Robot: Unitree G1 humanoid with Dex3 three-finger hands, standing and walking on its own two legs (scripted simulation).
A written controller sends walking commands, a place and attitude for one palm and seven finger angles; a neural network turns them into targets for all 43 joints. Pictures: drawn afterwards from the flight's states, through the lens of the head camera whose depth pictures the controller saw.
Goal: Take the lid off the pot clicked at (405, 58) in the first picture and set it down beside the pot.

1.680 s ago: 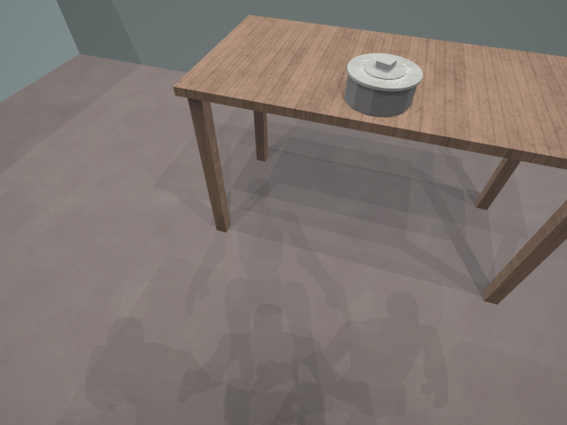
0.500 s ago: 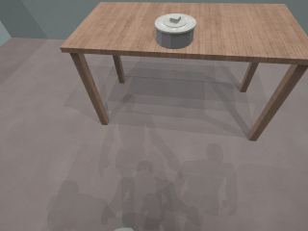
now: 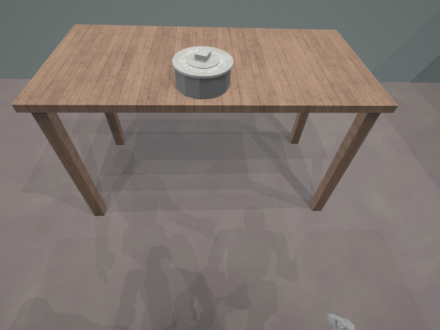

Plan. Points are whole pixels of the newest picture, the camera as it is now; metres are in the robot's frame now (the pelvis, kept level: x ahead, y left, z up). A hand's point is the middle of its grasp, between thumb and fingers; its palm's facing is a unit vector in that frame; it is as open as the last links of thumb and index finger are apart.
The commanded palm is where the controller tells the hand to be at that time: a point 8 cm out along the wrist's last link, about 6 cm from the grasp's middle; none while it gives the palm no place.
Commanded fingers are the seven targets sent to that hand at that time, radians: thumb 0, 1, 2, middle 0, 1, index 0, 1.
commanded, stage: walk to a spot facing it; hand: left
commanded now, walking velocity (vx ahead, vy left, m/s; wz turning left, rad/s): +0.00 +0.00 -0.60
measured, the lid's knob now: (202, 54) +0.89 +0.18 +0.06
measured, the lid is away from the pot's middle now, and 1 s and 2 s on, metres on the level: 0.00 0.00 0.00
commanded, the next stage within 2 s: turn to face it in 0.42 s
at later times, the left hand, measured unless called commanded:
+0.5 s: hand (183, 253) +0.32 +0.13 -0.17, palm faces -0.38 -0.90 -0.22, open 7.4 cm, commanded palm none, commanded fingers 0.00 0.90 0.90 -0.20 -0.30 -0.20 -0.30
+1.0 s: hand (160, 271) +0.27 +0.18 -0.18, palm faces -0.12 -0.98 -0.17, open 7.4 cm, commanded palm none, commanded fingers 0.00 0.90 0.90 -0.20 -0.30 -0.20 -0.30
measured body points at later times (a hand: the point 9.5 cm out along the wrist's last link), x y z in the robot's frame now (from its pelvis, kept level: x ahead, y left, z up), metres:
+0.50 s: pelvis +0.12 +0.00 -0.03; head +0.18 -0.03 +0.42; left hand +0.34 +0.18 -0.16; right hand -0.01 -0.22 -0.17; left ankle +0.04 +0.13 -0.72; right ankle +0.19 -0.10 -0.74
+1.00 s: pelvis +0.16 +0.01 -0.01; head +0.18 +0.04 +0.44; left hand +0.27 +0.23 -0.17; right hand +0.12 -0.21 -0.15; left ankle +0.18 +0.10 -0.74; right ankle +0.16 -0.11 -0.69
